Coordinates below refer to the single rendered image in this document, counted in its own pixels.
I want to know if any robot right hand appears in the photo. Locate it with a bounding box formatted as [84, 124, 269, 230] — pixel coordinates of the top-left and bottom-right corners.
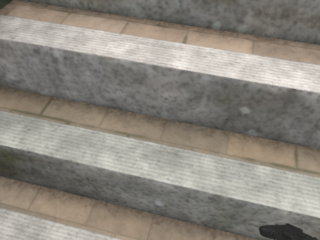
[259, 223, 318, 240]

